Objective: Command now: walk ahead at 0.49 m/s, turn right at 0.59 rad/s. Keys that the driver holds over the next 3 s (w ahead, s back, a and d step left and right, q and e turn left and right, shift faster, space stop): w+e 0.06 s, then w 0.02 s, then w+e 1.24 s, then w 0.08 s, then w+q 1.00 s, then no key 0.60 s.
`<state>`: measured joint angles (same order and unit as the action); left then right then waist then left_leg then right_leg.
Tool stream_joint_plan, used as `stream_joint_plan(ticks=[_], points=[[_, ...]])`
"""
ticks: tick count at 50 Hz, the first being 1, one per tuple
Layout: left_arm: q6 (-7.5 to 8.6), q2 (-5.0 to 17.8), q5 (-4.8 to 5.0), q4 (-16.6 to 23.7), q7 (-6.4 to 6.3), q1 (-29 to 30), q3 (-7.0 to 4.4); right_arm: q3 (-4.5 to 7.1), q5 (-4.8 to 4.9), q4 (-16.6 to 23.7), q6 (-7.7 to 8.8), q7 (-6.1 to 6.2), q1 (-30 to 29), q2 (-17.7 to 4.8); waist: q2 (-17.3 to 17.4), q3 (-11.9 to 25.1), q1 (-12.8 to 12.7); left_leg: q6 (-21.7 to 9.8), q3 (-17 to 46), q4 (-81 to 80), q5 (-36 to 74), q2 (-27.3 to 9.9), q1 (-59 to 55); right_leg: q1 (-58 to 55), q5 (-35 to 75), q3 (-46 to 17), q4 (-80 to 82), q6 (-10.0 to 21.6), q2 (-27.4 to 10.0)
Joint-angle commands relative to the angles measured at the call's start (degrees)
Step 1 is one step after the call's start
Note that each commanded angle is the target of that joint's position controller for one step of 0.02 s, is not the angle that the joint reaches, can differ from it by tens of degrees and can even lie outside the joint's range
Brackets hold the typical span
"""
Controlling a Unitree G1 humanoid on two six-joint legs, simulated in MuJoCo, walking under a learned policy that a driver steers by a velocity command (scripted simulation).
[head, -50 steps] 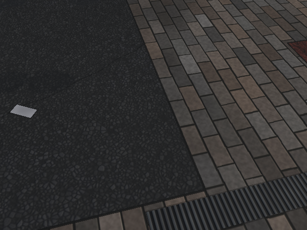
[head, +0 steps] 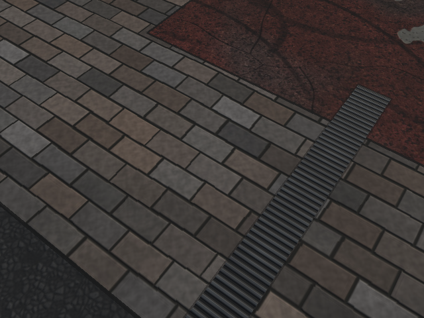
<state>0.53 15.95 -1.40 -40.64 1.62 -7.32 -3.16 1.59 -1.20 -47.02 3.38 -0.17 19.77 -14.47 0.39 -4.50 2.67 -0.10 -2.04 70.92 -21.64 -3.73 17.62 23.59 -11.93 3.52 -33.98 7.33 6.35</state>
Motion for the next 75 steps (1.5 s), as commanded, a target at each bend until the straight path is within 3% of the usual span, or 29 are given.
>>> stream_joint_plan(ticks=[1,3,6,16,18,20,21,22,23,24,26,27,32,38,42,46,48,49,50,51,52,54,56,59,66,70,73,74,75], points=[[0.96,7.5,0.97,0.5,-1.34,-7.4,-2.45,1.35,-1.24,6.3,0.81,-0.07,-1.0,-7.3,-0.3,5.9,-1.9,0.4,4.3,-0.6,3.6,-3.3,17.7,-18.8,18.1,-23.9,18.6,9.5,-16.4],[2.09,6.8,1.33,0.2,-1.03,-7.7,-2.1,1.31,-2.08,6.1,-1.12,-0.5,0.3,-6.5,-0.6,6.5,-0.4,1.6,3.7,-4.0,2.6,-3.2,14.9,-15.1,23.2,-21.1,19.6,9.8,-14.5],[2.86,7.9,1.26,-1.3,-0.94,-10.6,-2.37,1.03,-1.97,7.5,-2.12,-0.93,-4.6,-5.1,-1.2,4.2,-1.4,2.7,2.3,-10.5,8.5,-3.1,17.7,-12.6,20.3,-19.4,22.1,8.8,-12.5],[2.55,9.1,0.71,-4.3,-2.19,-21.4,-2.67,0.03,-0.82,14.1,-0.93,-1.6,-24.9,-5.1,-3.7,1.8,-8.4,1.9,2.5,-33.3,19.9,2.0,21.4,-24.0,27.5,-24.3,16.6,5.5,-12.7],[2.47,9.9,0.56,-4.0,-2.65,-19.6,-2.85,0.26,-0.6,14.0,-0.5,-1.37,-22.8,-6.1,-4.5,2.1,-6.6,0.7,3.3,-37.7,17.6,3.2,14.7,-23.4,29.6,-25.7,14.5,3.9,-13.3],[2.75,11.0,0.48,-3.3,-2.35,-16.3,-2.98,1.34,-0.43,10.9,0.04,-0.36,-12.8,-8.5,-4.5,6.1,-1.8,-1.3,2.2,-41.1,13.0,6.2,-1.5,-19.4,38.9,-25.0,6.0,1.3,-11.1],[3.17,10.7,1.01,-3.4,-1.76,-15.3,-2.81,2.1,-0.77,9.1,0.8,0.44,-4.9,-10.3,-1.8,10.5,2.5,-3.1,3.8,-44.3,14.4,3.7,-13.6,-15.2,36.6,-22.2,-5.0,-0.1,-7.7],[3.77,6.1,1.54,-1.7,-1.37,-16.1,-1.53,3.08,-2.07,8.8,1.16,1.63,4.5,-14.4,4.2,19.4,5.4,-5.9,17.5,-45.7,1.5,-10.2,-27.2,-7.8,18.1,-18.0,-21.0,-1.2,-4.4],[3.31,2.9,2.68,-0.2,-1.5,-22.8,-0.97,3.88,-2.51,9.3,0.46,1.64,2.4,-18.1,17.2,23.6,0.3,-12.0,43.9,-52.6,-1.0,-23.2,-35.4,8.3,-21.0,-12.0,-34.3,-2.8,3.9],[2.36,7.7,0.38,-2.2,-2.04,-21.3,-1.45,3.43,-1.33,9.5,-0.14,1.26,-0.9,-13.2,8.3,17.2,-0.8,-12.1,44.7,-53.5,-5.8,-21.3,-28.5,12.8,-16.4,-11.7,-39.0,-2.5,-1.9],[1.76,6.8,-0.04,-2.2,-1.08,-15.0,-1.49,1.67,-0.95,9.4,-0.04,0.8,-5.9,-6.1,0.9,6.6,-1.8,-9.8,26.9,-55.9,3.0,-15.5,-15.9,11.1,-8.1,-10.0,-36.1,-3.2,-5.6],[1.23,6.2,-0.42,-2.1,-0.51,-14.0,-1.49,1.48,-0.89,8.7,0.26,0.87,-5.7,-5.6,3.2,5.2,-2.3,-8.7,21.1,-57.0,8.0,-13.3,-13.1,10.2,-7.2,-9.3,-34.4,-3.6,-6.9],[-0.73,4.0,-0.84,0.0,1.41,-9.4,-0.93,1.95,0.32,5.5,2.61,0.0,-2.6,-6.2,5.3,3.6,-3.3,-8.9,8.0,-60.6,23.3,-11.6,-11.0,12.9,-2.2,-7.8,-32.3,-4.6,-8.6],[-0.25,1.7,-0.55,4.0,2.67,2.6,0.43,2.25,0.19,2.8,2.39,-0.01,0.2,-6.5,4.7,1.0,-1.3,-7.6,-3.6,-61.6,28.7,-9.1,-12.5,14.7,9.9,-3.4,-16.0,-5.2,-9.3],[-0.12,1.5,-0.86,6.4,3.39,9.1,0.93,2.77,0.2,0.9,1.79,0.61,3.6,-8.5,4.5,-0.5,0.4,-6.7,-6.8,-60.6,31.8,-11.0,-16.7,11.7,8.2,0.9,-5.8,-3.1,-8.9],[-0.05,3.3,-1.56,5.9,2.45,5.2,0.05,3.25,-0.04,-0.8,0.05,1.41,5.2,-11.4,5.7,3.6,-2.3,-5.5,-10.9,-45.9,59.4,-12.1,-22.6,2.1,-3.0,4.7,-1.0,1.2,-3.0],[0.8,6.6,-2.17,0.8,1.09,-11.2,-1.94,3.14,0.08,0.1,-0.76,1.49,4.3,-11.9,2.2,13.1,-9.7,-3.6,-12.7,-21.9,53.1,-10.6,-13.4,-19.7,-3.0,1.3,5.0,4.9,-1.0],[0.63,13.0,-2.26,0.5,0.09,-15.2,-3.75,1.78,0.65,3.8,-0.5,0.61,6.3,-6.4,-9.0,20.3,-9.0,-0.7,-12.5,-2.3,17.4,-5.6,8.3,-38.9,-13.3,-23.0,7.1,10.6,-17.6],[0.07,16.1,-0.08,2.2,-0.37,-15.1,-4.5,2.21,-0.04,7.1,-0.15,0.08,2.0,-7.7,-11.6,24.1,-8.9,1.5,-3.3,10.6,-10.7,4.2,22.2,-43.7,-7.6,-49.2,16.1,16.0,-27.1],[-0.31,14.4,0.49,0.9,-0.99,-15.3,-4.28,2.53,-0.25,8.5,0.1,-0.11,-4.6,-9.3,-4.4,16.7,-10.1,1.0,2.9,10.7,-4.8,0.9,28.1,-40.5,0.5,-39.7,16.7,14.6,-24.6],[-0.07,11.7,0.85,-0.1,-1.46,-12.9,-3.59,1.82,0.36,8.4,0.79,-0.21,-4.7,-7.8,-2.7,10.0,-7.5,0.6,2.7,5.9,0.4,-1.5,26.7,-32.2,8.2,-31.8,16.8,13.0,-22.9],[0.82,7.9,1.15,-0.2,-1.75,-8.3,-2.4,1.77,-0.88,7.1,0.02,-0.14,-2.3,-7.4,-0.8,4.9,-2.1,1.2,3.2,-2.8,2.0,-3.9,18.6,-19.7,19.0,-23.0,18.2,9.1,-16.6],[1.92,6.8,1.35,0.1,-1.41,-7.3,-1.92,1.75,-1.88,6.4,-1.85,-0.59,-0.2,-6.8,-1.7,6.3,-0.4,2.3,2.6,-5.3,2.4,-3.6,14.5,-15.8,22.7,-20.1,19.3,8.9,-13.9],[2.59,8.4,1.22,-1.2,-1.14,-10.4,-2.46,1.55,-1.63,7.7,-2.78,-0.95,-4.5,-5.6,-1.8,4.8,-1.3,3.4,1.8,-10.9,7.8,-3.2,17.0,-13.5,18.7,-19.7,21.7,8.7,-12.2],[2.77,8.7,1.12,-3.9,-1.55,-19.2,-2.65,1.02,-1.14,12.1,-2.18,-1.21,-19.8,-5.3,-3.3,2.0,-7.0,3.3,2.7,-27.5,19.2,-0.6,23.5,-21.1,19.5,-23.0,20.2,6.7,-12.0],[2.94,8.4,0.67,-5.3,-2.38,-21.4,-2.26,0.56,-0.69,13.6,-1.11,-1.64,-23.3,-5.2,-4.1,1.5,-8.0,0.8,1.8,-35.2,20.1,1.5,18.9,-24.6,26.8,-23.4,17.7,5.2,-13.7],[3.49,9.6,0.34,-5.8,-2.65,-18.7,-2.15,1.53,-0.63,10.7,-0.59,-0.99,-14.8,-7.2,-5.2,3.3,-3.8,-2.9,0.0,-39.9,14.5,4.6,4.8,-24.4,40.5,-20.6,12.5,2.0,-14.1],[3.56,10.0,0.2,-6.2,-2.47,-18.1,-2.12,2.2,-0.6,8.2,-0.22,-0.33,-7.5,-8.2,-3.7,6.9,-0.3,-4.4,-1.3,-42.8,13.9,6.4,-3.5,-24.6,46.6,-17.9,3.6,1.0,-12.1],[3.82,9.0,0.08,-6.2,-2.26,-18.0,-1.75,2.91,-0.94,6.2,0.32,0.42,0.7,-10.1,-2.1,11.7,3.4,-6.5,2.6,-43.5,13.0,2.3,-15.2,-19.2,40.2,-15.4,-8.5,0.1,-9.6]])
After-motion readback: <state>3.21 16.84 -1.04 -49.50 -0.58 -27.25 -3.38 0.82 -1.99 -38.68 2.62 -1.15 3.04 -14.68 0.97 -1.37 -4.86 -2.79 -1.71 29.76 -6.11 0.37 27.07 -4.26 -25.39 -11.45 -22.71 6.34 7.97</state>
